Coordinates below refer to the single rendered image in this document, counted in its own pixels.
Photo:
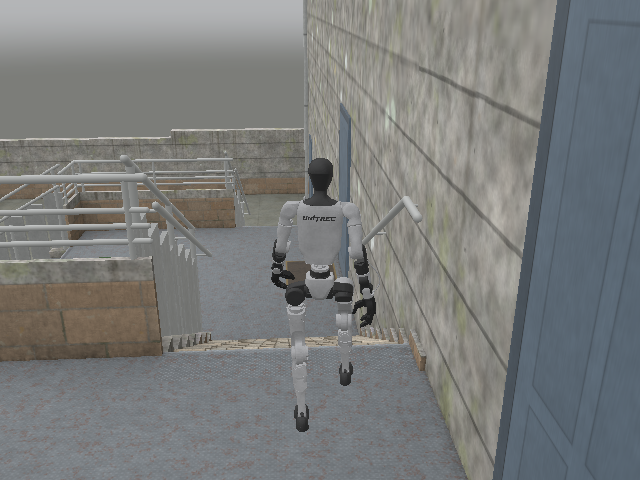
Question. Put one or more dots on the robot right forearm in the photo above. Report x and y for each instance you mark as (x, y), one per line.
(363, 275)

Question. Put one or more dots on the robot thigh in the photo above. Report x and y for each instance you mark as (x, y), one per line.
(296, 311)
(343, 290)

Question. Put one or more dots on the left robot hand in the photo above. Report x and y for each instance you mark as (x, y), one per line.
(284, 274)

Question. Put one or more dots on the right robot hand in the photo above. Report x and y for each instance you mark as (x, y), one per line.
(371, 310)

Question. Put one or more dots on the left robot upper arm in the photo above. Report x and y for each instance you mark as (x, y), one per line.
(288, 211)

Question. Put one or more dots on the robot left thigh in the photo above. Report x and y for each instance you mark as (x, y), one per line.
(296, 311)

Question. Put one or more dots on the robot right thigh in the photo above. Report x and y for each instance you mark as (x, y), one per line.
(343, 290)

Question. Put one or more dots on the right robot upper arm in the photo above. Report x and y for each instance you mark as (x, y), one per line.
(352, 212)

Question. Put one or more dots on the robot left forearm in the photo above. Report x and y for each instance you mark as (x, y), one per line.
(277, 260)

